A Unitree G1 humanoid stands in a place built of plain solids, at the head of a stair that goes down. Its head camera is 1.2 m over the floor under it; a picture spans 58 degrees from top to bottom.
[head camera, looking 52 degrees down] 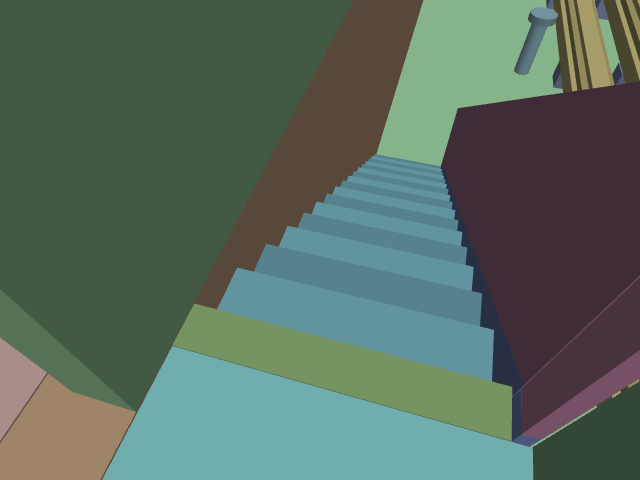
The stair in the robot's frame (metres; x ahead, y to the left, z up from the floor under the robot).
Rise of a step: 0.19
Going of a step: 0.28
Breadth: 0.97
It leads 16 degrees to the right of straight ahead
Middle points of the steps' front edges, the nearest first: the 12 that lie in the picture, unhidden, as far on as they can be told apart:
0.55 -0.07 0.00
0.82 -0.14 -0.19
1.08 -0.22 -0.38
1.35 -0.29 -0.57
1.61 -0.37 -0.76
1.88 -0.44 -0.95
2.14 -0.52 -1.14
2.41 -0.59 -1.33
2.67 -0.67 -1.52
2.93 -0.74 -1.71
3.20 -0.82 -1.90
3.46 -0.89 -2.09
